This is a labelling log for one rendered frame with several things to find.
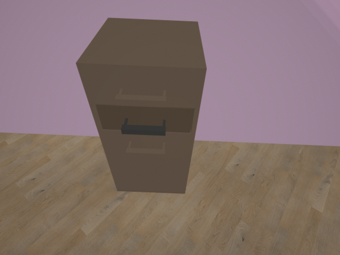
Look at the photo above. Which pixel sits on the drawer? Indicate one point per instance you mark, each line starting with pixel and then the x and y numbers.
pixel 177 119

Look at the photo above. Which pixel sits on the cabinet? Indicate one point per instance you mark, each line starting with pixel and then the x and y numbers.
pixel 149 58

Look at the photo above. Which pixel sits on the handle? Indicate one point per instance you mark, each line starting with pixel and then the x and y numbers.
pixel 140 100
pixel 142 152
pixel 143 129

